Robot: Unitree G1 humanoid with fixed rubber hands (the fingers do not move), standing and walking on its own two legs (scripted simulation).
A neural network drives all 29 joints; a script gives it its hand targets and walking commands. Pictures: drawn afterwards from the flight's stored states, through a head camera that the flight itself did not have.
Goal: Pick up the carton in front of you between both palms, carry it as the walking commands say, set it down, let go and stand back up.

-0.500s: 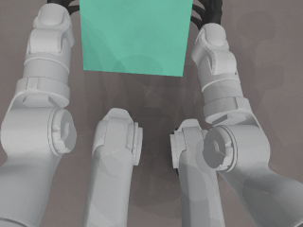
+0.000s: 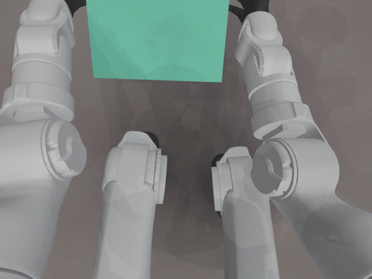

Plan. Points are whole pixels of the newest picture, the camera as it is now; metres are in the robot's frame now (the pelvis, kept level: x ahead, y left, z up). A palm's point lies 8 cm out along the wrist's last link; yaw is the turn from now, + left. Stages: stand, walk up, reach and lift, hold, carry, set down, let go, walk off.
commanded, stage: set down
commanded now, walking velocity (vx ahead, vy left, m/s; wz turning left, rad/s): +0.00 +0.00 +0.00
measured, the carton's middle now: (162, 22) +0.52 +0.13 -0.25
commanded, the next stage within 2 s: let go in 1.86 s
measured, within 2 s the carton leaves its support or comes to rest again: rests again in 0.18 s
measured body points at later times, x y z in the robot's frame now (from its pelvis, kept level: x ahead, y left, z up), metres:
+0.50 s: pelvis +0.02 +0.00 -0.01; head +0.38 +0.07 +0.24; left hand +0.53 +0.28 -0.19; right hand +0.56 -0.02 -0.19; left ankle +0.13 +0.13 -0.36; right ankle +0.10 -0.12 -0.36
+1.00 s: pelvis -0.01 +0.01 +0.00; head +0.34 +0.08 +0.25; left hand +0.51 +0.34 -0.15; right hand +0.55 -0.04 -0.15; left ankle +0.13 +0.13 -0.36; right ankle +0.10 -0.12 -0.36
